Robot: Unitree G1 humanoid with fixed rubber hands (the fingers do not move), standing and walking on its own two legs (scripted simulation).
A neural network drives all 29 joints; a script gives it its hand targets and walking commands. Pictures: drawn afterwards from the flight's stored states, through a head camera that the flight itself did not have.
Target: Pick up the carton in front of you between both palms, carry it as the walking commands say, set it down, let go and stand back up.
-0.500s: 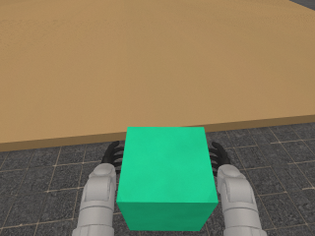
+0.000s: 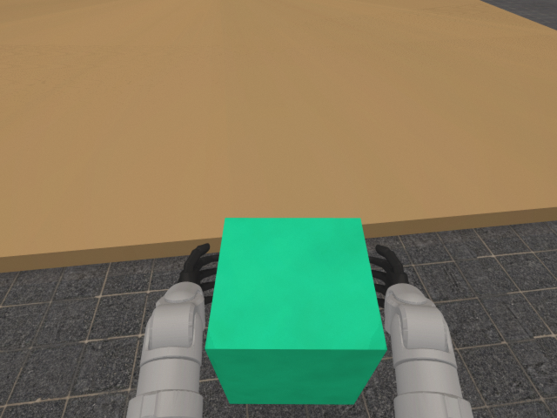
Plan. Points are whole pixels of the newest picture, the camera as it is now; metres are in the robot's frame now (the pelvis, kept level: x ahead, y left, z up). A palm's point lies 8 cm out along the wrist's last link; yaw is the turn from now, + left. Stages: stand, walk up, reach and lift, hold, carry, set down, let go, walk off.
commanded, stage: hold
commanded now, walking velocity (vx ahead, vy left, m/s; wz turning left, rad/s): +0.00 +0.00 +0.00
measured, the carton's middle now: (292, 315) +0.30 +0.00 -0.02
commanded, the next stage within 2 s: carry in 0.06 s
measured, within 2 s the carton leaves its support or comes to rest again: neither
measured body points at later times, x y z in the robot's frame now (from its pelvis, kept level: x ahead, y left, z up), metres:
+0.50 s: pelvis +0.12 +0.01 -0.01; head +0.09 +0.01 +0.44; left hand +0.42 +0.16 +0.08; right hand +0.41 -0.15 +0.07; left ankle +0.03 +0.13 -0.73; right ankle +0.13 -0.09 -0.75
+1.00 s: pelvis +0.40 +0.06 +0.00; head +0.41 +0.07 +0.45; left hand +0.69 +0.20 +0.08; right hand +0.68 -0.10 +0.08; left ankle +0.37 +0.13 -0.74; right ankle +0.41 -0.08 -0.67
